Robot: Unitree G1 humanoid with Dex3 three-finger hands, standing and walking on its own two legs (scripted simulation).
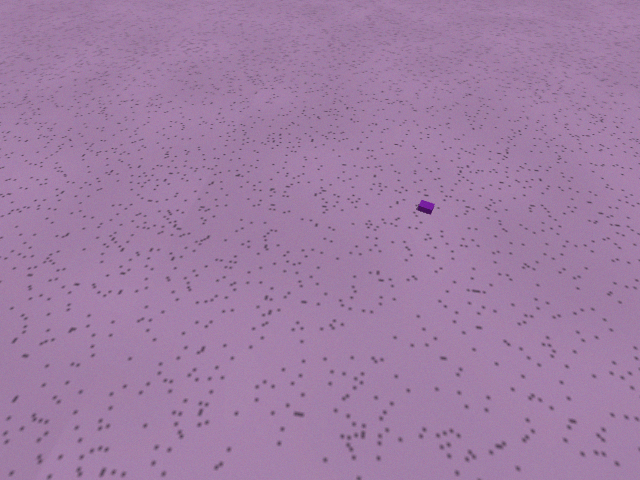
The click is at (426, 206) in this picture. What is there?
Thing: small brick
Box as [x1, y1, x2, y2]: [418, 200, 434, 214]
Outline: 421,200 418,209 430,214 434,204
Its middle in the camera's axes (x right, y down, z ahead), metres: +0.48 -0.15 +1.80
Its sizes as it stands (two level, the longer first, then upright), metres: 0.063 0.046 0.029
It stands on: the floor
